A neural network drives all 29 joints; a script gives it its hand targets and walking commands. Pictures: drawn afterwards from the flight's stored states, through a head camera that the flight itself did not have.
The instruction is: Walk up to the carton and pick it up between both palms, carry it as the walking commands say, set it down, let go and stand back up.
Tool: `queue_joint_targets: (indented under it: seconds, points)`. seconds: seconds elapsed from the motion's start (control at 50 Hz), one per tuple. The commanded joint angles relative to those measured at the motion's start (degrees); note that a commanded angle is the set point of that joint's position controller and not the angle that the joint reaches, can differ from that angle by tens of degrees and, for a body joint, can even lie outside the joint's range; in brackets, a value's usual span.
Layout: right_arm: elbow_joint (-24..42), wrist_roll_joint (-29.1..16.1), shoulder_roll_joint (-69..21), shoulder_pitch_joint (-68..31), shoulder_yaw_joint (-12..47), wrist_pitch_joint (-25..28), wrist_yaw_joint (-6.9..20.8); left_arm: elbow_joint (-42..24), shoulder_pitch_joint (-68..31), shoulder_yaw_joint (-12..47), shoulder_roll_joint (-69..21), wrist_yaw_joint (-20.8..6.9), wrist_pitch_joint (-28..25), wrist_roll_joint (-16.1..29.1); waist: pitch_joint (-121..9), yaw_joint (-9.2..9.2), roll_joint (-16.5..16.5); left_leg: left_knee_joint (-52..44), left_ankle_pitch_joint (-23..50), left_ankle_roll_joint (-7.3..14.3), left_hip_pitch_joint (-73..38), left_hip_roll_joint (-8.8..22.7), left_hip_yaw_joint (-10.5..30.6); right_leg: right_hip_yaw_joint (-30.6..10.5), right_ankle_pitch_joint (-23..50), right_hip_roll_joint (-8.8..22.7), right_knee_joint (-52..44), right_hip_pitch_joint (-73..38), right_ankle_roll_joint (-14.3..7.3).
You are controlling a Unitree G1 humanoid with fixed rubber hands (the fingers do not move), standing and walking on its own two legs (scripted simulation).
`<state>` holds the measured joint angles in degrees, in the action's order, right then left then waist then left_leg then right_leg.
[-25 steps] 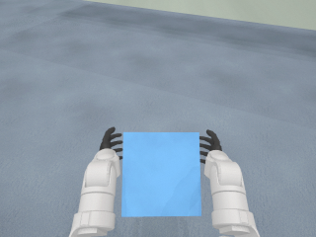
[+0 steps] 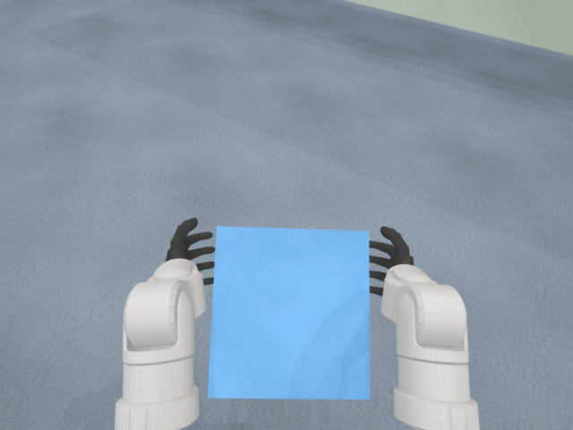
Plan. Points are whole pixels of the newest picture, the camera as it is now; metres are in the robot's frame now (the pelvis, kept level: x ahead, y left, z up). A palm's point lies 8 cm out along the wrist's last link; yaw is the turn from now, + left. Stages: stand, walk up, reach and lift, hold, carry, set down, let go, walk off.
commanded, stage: carry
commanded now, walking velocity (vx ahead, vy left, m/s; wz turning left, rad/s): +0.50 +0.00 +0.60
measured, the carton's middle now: (286, 300) +0.32 +0.00 -0.04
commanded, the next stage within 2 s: none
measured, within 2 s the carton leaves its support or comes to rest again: neither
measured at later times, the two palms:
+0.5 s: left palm (154, 144) +0.49 +0.21 +0.14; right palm (319, 124) +0.58 -0.05 +0.12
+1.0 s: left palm (98, 90) +0.76 +0.41 +0.07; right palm (221, 70) +0.88 +0.16 +0.07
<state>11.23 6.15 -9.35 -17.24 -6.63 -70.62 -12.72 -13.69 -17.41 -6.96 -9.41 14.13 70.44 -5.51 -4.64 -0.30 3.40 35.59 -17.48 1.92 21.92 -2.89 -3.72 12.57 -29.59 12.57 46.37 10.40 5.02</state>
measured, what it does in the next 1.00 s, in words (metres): walks ahead, turning left: right foot, then left foot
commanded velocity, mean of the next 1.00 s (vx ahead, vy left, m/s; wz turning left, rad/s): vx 0.50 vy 0.00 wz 0.60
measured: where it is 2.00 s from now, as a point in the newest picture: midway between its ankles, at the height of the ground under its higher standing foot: (163, 222)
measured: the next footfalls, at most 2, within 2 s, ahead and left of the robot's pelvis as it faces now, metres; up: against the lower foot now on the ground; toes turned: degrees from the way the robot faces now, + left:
right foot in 0.30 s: +0.35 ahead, -0.09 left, +0.00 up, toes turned +5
left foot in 0.86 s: +0.60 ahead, +0.25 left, +0.00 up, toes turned +33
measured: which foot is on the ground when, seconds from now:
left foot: down 0.00-0.32, up 0.34-0.84, down 0.86-1.00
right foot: up 0.00-0.28, down 0.30-0.88, up 0.90-1.00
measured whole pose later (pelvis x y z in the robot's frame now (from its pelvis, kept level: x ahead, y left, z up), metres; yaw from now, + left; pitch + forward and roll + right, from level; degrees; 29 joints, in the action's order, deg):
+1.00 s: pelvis +0.56 +0.16 +0.00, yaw +27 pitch +6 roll +0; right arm 17.3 6.1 -9.0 -15.9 -4.8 -73.0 -13.3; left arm -16.6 -15.9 -5.3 -9.0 13.6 70.2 -5.5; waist 0.7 -1.7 0.0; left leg 33.0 -13.1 6.8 26.0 -2.3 -8.9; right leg 5.1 -28.3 5.7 66.6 22.5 5.6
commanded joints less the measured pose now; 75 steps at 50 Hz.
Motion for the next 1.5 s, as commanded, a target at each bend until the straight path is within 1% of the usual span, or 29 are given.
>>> queue_joint_targets:
  seconds: [0.0, 0.04, 0.18, 0.22, 0.26, 0.28, 0.3, 0.32, 0.36, 0.4, 0.5, 0.58, 0.7, 0.76, 0.8, 0.82, 0.84, 0.86, 0.88, 0.92, 1.0, 1.18, 1.28, 1.3, 1.32, 1.34, 1.38, 1.42, 1.48]
  points:
    - [14.9, -21.1, -58.2, -21.5, 31.6, 3.2, 12.8, -11.6, -21.7, 37.3, -59.6, -13.6, -2.9, 20.9, -20.6, -1.49, -10.3, -7.2, 59.3, 14.8, -49.8, 17.7, 34.2, -11.0, -8.0, -8.3, 23.9, 39.9, -0.2]
    - [18.1, -22.4, -59.8, -21.9, 34.0, 3.9, 13.6, -11.9, -18.1, 37.3, -62.4, -13.6, -3.9, 20.4, -22.3, -1.64, -7.3, -7.9, 53.9, 11.2, -50.5, 15.5, 27.2, -11.7, -3.4, -6.7, 13.8, 40.5, -0.6]
    - [17.7, -20.5, -55.9, -16.0, 34.0, 3.5, 13.9, -15.9, -18.0, 39.1, -59.0, -13.3, -3.8, 20.5, -15.6, -1.11, -16.0, -15.5, 33.8, 9.4, -23.2, 10.9, 19.8, -6.9, 14.9, -10.1, -9.4, 19.0, -1.5]
    - [16.2, -19.8, -54.0, -15.7, 33.7, 2.3, 13.9, -14.0, -17.2, 38.6, -57.6, -13.1, -2.7, 19.7, -13.7, -0.15, -17.5, -13.4, 37.9, 7.1, -15.3, 8.2, 14.6, -4.5, 17.0, -12.9, -15.2, 9.2, -2.6]
    - [14.0, -18.7, -51.5, -14.6, 32.5, 1.2, 13.3, -11.2, -15.6, 37.6, -55.8, -12.9, -1.5, 19.1, -16.1, 1.88, -12.2, -0.6, 33.9, 3.5, -4.0, 3.8, 8.4, -3.8, 21.5, -13.0, -23.5, -11.0, -3.1]
    - [13.4, -18.1, -49.8, -14.7, 32.0, 0.6, 12.9, -9.3, -13.6, 36.0, -53.4, -12.8, -1.0, 18.1, -20.8, 4.00, -0.3, 16.1, 20.9, 0.7, 7.4, -1.2, 4.5, -17.4, 12.9, -0.3, -27.5, -25.1, -6.6]
    - [12.7, -17.9, -48.9, -14.5, 32.0, 0.0, 12.7, -7.1, -14.1, 34.7, -51.2, -12.9, -0.5, 17.9, -22.8, 1.74, 12.8, 28.9, -11.4, -1.3, 14.5, -2.8, 1.4, -33.9, 11.8, 17.5, -30.8, -30.3, -10.0]
    - [12.8, -19.1, -48.7, -17.0, 32.9, -0.4, 13.0, -5.7, -13.9, 33.5, -51.5, -13.0, -0.2, 17.3, -19.6, 1.19, 8.1, 35.3, -12.1, -0.7, 15.2, 0.1, 3.8, -36.4, 8.7, 18.2, -32.0, -24.6, -11.9]
    - [11.5, -19.7, -50.9, -19.1, 33.8, -0.3, 13.3, -4.4, -13.7, 32.3, -54.2, -13.3, -0.4, 17.0, -15.8, 1.47, -0.1, 35.2, -4.6, 0.1, 16.2, 4.1, 4.6, -30.9, 11.7, 16.5, -33.5, -17.5, -10.7]
    - [11.0, -20.2, -54.0, -18.9, 34.6, 0.1, 13.6, -6.0, -14.6, 33.0, -56.3, -14.0, -1.2, 18.0, -12.1, 1.48, -1.2, 27.9, -1.4, -1.3, 15.9, 8.0, 3.6, -19.8, 6.7, 13.6, -37.0, -12.4, -7.7]
    - [12.2, -19.3, -57.3, -19.9, 36.6, 1.0, 12.4, -6.7, -15.7, 31.8, -55.5, -15.6, -2.0, 19.4, -7.8, 1.02, 9.0, 22.5, 6.8, -1.7, 20.2, 7.7, -1.3, -9.5, 16.2, 11.6, -39.3, -15.4, -5.9]
    - [13.4, -19.2, -57.7, -21.3, 37.1, 0.9, 11.4, -7.4, -16.3, 31.7, -54.6, -16.1, -1.5, 20.2, -5.1, 1.07, 6.5, 17.4, 11.2, -1.8, 22.6, 7.4, -5.1, -1.7, 27.8, 9.6, -36.4, -18.3, -5.9]
    - [14.1, -19.9, -56.7, -23.6, 37.9, -0.8, 10.8, -7.0, -15.3, 29.4, -51.6, -15.9, -0.1, 19.2, 1.5, 1.63, 10.0, 7.2, 14.3, -0.9, 19.3, 6.3, -10.9, 5.9, 33.4, 7.5, -33.7, -17.4, -5.0]
    - [13.7, -20.2, -56.3, -21.8, 37.2, -1.5, 10.8, -8.2, -16.6, 30.6, -51.7, -15.4, 0.5, 18.8, -2.7, 0.22, 10.4, -0.4, 11.3, 0.5, 8.0, 2.6, -14.9, 8.1, 58.1, 7.6, -23.6, -18.5, -3.5]
    - [13.0, -20.8, -56.6, -19.5, 35.7, -1.4, 11.0, -10.1, -17.1, 32.0, -52.8, -15.0, 0.2, 18.7, -14.4, -1.25, 7.9, -6.9, 7.5, 0.9, -7.4, -3.6, -16.2, 8.1, 72.7, 6.4, -2.4, -21.5, -2.7]
    - [12.2, -20.9, -57.5, -18.6, 34.7, -1.0, 11.3, -10.5, -18.0, 32.9, -53.5, -14.8, 0.0, 18.7, -18.9, -3.20, 3.0, -10.4, 5.0, 2.3, -18.6, -4.4, -9.5, 6.4, 67.4, 3.4, 11.5, -14.0, -1.5]
    - [11.6, -21.1, -57.3, -20.0, 33.9, -0.6, 11.7, -10.8, -18.1, 33.9, -54.9, -14.8, -0.2, 18.6, -17.6, -1.71, -7.2, -12.3, 7.2, 6.4, -26.8, 5.6, 11.8, 1.7, 33.7, -2.8, 21.5, 2.9, -0.8]
    - [12.0, -21.5, -55.9, -21.5, 33.4, -0.4, 11.6, -10.9, -18.0, 34.0, -55.1, -14.6, -0.4, 18.6, -16.5, -0.40, -18.7, -14.6, 27.0, 14.1, -34.8, 16.8, 33.2, -2.4, -1.2, -11.4, 34.4, 20.2, -0.1]
    - [14.3, -22.6, -56.1, -24.1, 34.3, -0.1, 12.1, -10.2, -18.3, 33.8, -55.4, -14.3, -0.9, 18.2, -16.4, -0.28, -13.2, -15.2, 36.3, 15.2, -33.9, 19.2, 36.9, -11.9, -5.6, -11.0, 37.6, 23.8, -0.8]
    - [17.0, -22.9, -60.0, -23.7, 36.6, 0.7, 13.1, -9.9, -15.0, 35.1, -60.2, -13.8, -1.7, 17.9, -20.3, -0.91, -4.6, -12.4, 43.8, 13.9, -41.0, 17.6, 31.1, -14.7, 0.2, -6.3, 26.1, 31.1, -0.8]
    - [18.9, -23.6, -63.4, -18.1, 36.2, 4.0, 15.2, -16.7, -17.3, 39.2, -64.6, -14.3, -5.2, 20.0, -24.7, -1.25, -11.1, -14.3, 46.5, 11.2, -38.0, 14.6, 23.7, -13.9, 5.8, -5.6, 11.2, 27.0, 0.1]
    - [17.4, -19.5, -54.5, -9.0, 34.2, 3.7, 15.1, -15.0, -13.3, 41.0, -59.4, -13.2, -4.3, 18.6, -14.8, -0.99, -14.4, -15.9, 40.0, 6.7, -28.2, 9.3, 14.9, -6.9, 19.0, -10.5, -5.1, 24.5, -0.7]
    - [17.2, -17.8, -51.1, -9.7, 34.9, 1.4, 13.3, -13.4, -13.2, 39.6, -54.8, -13.6, -1.5, 19.0, -13.0, 0.06, -13.9, -4.4, 48.2, 4.6, -18.1, 7.0, 11.9, -6.1, 16.2, -13.5, -21.5, 7.3, -3.1]
    - [17.9, -18.0, -50.5, -12.0, 35.2, 1.1, 13.0, -12.5, -11.8, 39.2, -54.8, -13.7, -1.1, 18.9, -18.8, 2.99, -6.9, 10.7, 43.4, 2.3, -5.2, 3.9, 6.0, -8.7, 21.8, -10.4, -28.3, -14.1, -4.6]
    - [17.7, -18.0, -50.0, -11.8, 35.1, 0.8, 12.8, -10.9, -11.4, 38.0, -53.2, -13.7, -0.8, 18.5, -23.1, 2.63, 8.9, 25.7, 5.4, 0.0, 13.2, -1.5, 2.2, -25.0, 32.2, 7.5, -28.7, -33.2, -7.9]
    - [17.0, -18.9, -49.7, -13.5, 35.7, 0.3, 12.8, -9.1, -11.0, 36.6, -52.2, -13.9, -0.8, 18.7, -27.8, 1.56, 14.6, 37.5, -15.4, -0.1, 19.2, 0.2, 0.6, -31.7, 46.8, 18.0, -22.2, -40.3, -10.9]
    - [17.1, -20.8, -53.1, -16.6, 37.7, 0.9, 13.2, -9.5, -10.9, 35.1, -56.0, -14.3, -2.0, 18.4, -25.9, 1.81, 4.1, 38.4, -9.1, 0.5, 19.7, 3.5, 4.7, -28.9, 49.0, 16.4, -23.0, -34.0, -11.6]
    - [16.5, -22.4, -57.7, -17.5, 39.2, 1.7, 13.8, -12.1, -12.3, 35.2, -59.0, -14.7, -3.2, 18.8, -20.1, 2.05, -1.6, 28.8, -4.3, -0.2, 17.8, 8.1, 4.3, -19.8, 31.8, 13.6, -29.3, -23.7, -7.7]
    - [16.0, -22.1, -61.5, -17.1, 41.0, 2.3, 13.7, -14.3, -13.8, 34.9, -59.0, -15.7, -4.3, 19.7, -10.7, 1.29, 8.1, 24.5, 0.5, -1.0, 18.8, 8.5, 0.4, -14.7, 26.5, 11.2, -35.8, -15.7, -6.1]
